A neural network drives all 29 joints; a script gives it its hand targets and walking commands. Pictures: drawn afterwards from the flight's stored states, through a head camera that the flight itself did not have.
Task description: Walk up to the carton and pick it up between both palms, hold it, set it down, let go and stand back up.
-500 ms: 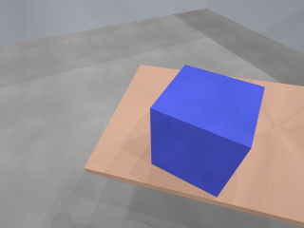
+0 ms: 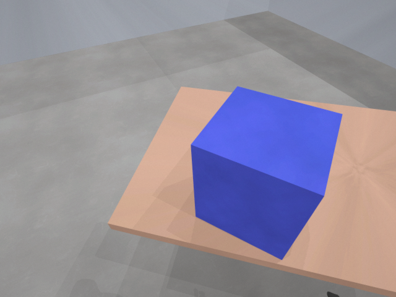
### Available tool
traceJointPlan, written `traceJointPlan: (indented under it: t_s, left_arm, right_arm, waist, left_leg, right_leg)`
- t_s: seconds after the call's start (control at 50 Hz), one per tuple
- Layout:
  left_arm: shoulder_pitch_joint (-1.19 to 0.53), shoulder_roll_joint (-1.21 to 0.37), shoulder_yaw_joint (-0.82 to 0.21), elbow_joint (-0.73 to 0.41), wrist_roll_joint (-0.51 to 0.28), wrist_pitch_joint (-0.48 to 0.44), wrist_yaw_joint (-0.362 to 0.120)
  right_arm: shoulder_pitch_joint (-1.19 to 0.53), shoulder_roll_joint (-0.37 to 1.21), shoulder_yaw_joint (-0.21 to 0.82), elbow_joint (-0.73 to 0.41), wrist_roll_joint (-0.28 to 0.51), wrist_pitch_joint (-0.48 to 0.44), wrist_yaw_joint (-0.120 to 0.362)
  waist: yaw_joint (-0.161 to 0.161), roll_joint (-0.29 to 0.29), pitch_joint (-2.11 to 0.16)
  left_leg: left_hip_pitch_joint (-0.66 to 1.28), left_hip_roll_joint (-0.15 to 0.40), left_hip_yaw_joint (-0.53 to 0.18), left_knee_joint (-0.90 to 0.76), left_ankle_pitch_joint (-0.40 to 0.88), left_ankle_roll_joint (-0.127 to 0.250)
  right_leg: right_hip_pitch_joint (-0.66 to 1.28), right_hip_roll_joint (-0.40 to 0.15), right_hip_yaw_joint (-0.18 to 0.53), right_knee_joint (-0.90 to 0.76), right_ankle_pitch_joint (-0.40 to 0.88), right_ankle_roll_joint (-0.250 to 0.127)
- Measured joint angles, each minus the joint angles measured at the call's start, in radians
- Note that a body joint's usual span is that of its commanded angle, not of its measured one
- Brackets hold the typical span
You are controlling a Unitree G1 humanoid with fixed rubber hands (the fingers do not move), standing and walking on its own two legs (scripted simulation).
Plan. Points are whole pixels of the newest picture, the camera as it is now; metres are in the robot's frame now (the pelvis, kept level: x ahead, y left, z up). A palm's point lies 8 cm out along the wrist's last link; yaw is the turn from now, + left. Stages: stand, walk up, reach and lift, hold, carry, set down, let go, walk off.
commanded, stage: stand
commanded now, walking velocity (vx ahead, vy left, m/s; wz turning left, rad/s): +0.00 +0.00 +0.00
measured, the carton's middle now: (259, 172) +0.38 -0.09 +0.07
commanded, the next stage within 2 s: none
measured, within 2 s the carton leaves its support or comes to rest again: neither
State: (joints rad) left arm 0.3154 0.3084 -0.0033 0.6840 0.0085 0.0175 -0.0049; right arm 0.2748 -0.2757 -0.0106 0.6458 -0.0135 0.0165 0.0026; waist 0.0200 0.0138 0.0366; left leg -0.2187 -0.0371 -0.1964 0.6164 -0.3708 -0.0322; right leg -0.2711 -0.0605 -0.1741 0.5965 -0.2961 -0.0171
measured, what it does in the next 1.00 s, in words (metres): stands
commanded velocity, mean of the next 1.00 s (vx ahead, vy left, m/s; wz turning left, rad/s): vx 0.00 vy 0.00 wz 0.00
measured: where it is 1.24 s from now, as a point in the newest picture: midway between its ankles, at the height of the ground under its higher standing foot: outside the picture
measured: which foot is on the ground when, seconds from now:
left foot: down 0.00-1.00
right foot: down 0.00-1.00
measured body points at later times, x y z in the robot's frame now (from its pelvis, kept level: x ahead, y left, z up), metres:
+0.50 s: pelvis +0.00 +0.00 +0.00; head +0.00 +0.01 +0.45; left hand +0.10 +0.28 -0.11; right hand +0.11 -0.26 -0.10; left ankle -0.02 +0.15 -0.73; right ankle +0.02 -0.11 -0.73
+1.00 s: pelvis -0.01 +0.00 +0.00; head +0.00 +0.00 +0.45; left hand +0.08 +0.27 -0.11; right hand +0.10 -0.26 -0.11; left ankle -0.02 +0.15 -0.73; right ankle +0.02 -0.11 -0.73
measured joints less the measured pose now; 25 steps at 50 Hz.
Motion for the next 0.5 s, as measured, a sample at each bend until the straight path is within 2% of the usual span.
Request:
traceJointPlan:
  t_s: [0.36, 0.5]
  left_arm:
    - [-0.007, 0.001, 0.004, -0.002, -0.004, -0.001, -0.001]
    - [-0.017, 0.002, 0.007, 0.001, -0.002, 0.004, 0.001]
  right_arm:
    - [0.005, -0.007, 0.001, 0.012, 0.002, 0.001, -0.003]
    - [0.006, 0.007, 0.001, 0.014, 0.002, 0.001, 0.000]
  waist:
    - [-0.003, 0.006, 0.006]
    - [-0.005, -0.009, 0.004]
  left_leg:
    - [0.012, 0.008, 0.014, 0.012, -0.011, 0.000]
    - [0.015, 0.005, 0.023, 0.005, -0.003, 0.002]
  right_leg:
    - [0.007, 0.008, 0.013, 0.008, -0.003, -0.001]
    - [0.004, 0.006, 0.023, 0.008, 0.005, 0.000]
